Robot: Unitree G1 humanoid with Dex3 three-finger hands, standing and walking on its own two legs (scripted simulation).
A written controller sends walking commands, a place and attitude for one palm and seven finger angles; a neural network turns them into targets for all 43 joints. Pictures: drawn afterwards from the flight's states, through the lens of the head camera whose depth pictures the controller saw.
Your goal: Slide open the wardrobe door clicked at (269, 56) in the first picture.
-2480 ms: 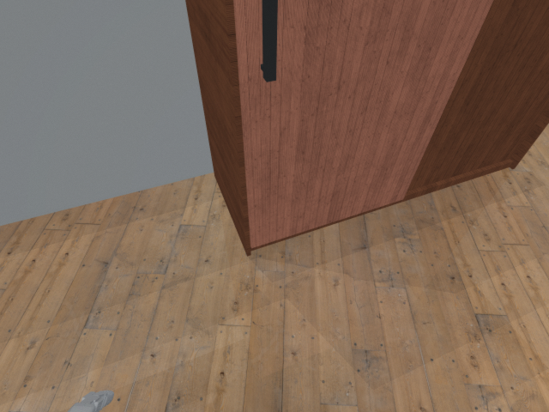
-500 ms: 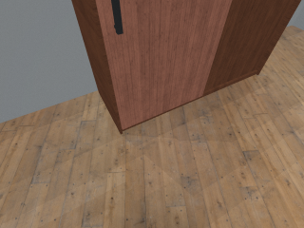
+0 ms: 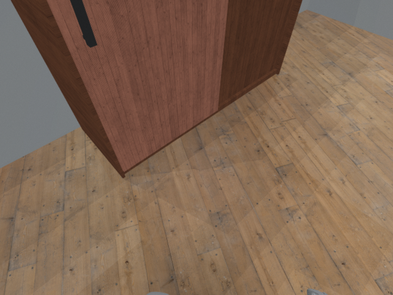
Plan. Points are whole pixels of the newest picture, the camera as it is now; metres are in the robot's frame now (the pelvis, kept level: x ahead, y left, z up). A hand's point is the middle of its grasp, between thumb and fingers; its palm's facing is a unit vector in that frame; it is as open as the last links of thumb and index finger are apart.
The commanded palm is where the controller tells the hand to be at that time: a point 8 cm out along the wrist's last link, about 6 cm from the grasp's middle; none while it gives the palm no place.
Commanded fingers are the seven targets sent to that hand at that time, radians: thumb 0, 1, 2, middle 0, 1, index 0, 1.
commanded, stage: walk to a spot facing it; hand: left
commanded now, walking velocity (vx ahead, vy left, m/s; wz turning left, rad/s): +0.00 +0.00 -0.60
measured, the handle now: out of the picture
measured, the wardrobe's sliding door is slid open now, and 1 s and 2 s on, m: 0.00 0.00 0.00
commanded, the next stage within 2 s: turn to face it in 1.52 s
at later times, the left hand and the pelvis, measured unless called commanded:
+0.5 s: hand (137, 274) +0.18 +0.17 -0.17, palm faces -0.35 -0.92 -0.16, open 7.4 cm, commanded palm none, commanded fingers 0.00 0.90 0.90 -0.20 -0.30 -0.20 -0.30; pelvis +0.03 +0.01 +0.00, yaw -20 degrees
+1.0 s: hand (194, 234) +0.29 +0.04 -0.16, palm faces -0.43 -0.88 -0.22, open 7.3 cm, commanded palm none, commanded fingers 0.00 0.90 0.90 -0.20 -0.30 -0.20 -0.30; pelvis +0.17 -0.12 +0.00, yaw -30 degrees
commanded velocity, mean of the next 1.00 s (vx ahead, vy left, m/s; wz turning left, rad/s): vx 0.33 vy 0.00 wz -0.40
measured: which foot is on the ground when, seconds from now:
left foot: up 0.00-0.08, down 0.10-0.64, up 0.66-1.00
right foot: down 0.00-0.10, up 0.12-0.60, down 0.62-1.00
